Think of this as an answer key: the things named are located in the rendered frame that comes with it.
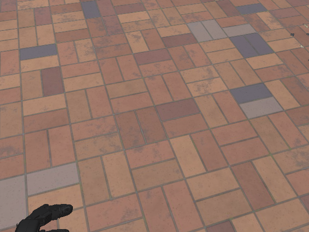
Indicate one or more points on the robot left hand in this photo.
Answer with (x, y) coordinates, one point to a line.
(42, 216)

